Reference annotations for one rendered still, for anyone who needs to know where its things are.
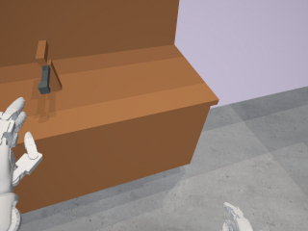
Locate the tap lever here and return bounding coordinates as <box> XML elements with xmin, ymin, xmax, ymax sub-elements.
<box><xmin>38</xmin><ymin>65</ymin><xmax>51</xmax><ymax>94</ymax></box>

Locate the robot left forearm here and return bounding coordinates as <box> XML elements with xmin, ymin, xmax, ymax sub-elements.
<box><xmin>0</xmin><ymin>192</ymin><xmax>22</xmax><ymax>231</ymax></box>

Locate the robot left hand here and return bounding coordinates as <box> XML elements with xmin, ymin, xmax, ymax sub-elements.
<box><xmin>0</xmin><ymin>97</ymin><xmax>42</xmax><ymax>194</ymax></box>

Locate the robot right hand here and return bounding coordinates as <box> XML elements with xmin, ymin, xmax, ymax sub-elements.
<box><xmin>220</xmin><ymin>202</ymin><xmax>253</xmax><ymax>231</ymax></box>

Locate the counter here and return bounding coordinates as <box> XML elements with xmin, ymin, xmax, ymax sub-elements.
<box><xmin>0</xmin><ymin>0</ymin><xmax>219</xmax><ymax>215</ymax></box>

